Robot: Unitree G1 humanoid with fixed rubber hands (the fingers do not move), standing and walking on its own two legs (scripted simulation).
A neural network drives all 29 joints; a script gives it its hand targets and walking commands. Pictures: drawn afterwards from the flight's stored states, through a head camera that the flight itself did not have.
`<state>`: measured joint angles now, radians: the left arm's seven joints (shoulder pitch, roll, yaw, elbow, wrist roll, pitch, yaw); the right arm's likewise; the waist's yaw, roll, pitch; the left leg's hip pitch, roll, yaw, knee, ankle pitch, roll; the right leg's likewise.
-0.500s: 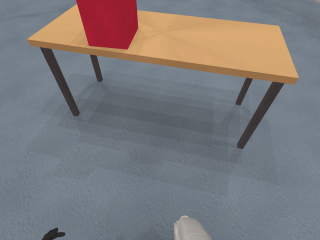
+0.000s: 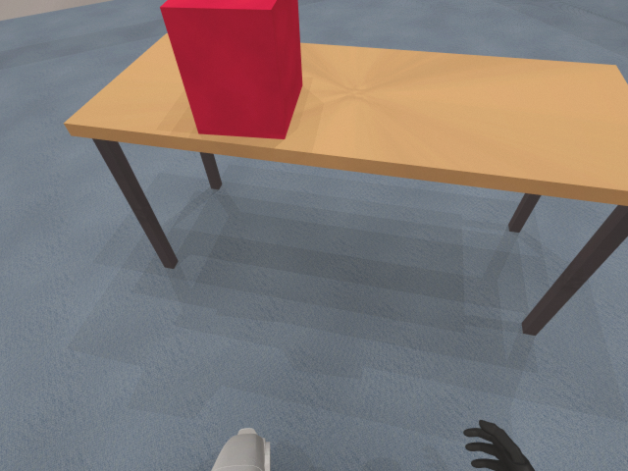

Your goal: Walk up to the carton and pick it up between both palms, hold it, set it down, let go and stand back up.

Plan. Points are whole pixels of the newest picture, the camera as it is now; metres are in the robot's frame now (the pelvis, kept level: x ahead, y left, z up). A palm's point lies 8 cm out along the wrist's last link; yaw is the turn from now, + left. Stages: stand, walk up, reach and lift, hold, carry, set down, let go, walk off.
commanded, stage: walk up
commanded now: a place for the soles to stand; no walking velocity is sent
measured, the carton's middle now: (245, 53) +0.98 +0.19 +0.07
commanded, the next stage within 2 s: none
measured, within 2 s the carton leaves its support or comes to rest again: neither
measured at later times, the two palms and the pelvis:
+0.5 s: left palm (149, 299) +0.39 +0.29 -0.07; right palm out of the picture +0.11 -0.16 -0.15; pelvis +0.18 +0.09 -0.02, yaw -11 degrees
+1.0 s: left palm (78, 280) +0.46 +0.47 -0.12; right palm (358, 323) +0.37 -0.05 -0.12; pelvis +0.34 +0.21 -0.02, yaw -13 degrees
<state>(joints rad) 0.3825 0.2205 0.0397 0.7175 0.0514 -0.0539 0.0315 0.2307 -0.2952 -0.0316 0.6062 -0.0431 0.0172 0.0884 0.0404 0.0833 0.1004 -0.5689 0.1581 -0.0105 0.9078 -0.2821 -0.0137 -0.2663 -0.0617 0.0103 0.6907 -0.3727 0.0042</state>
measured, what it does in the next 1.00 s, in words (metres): walks ahead: left foot, then right foot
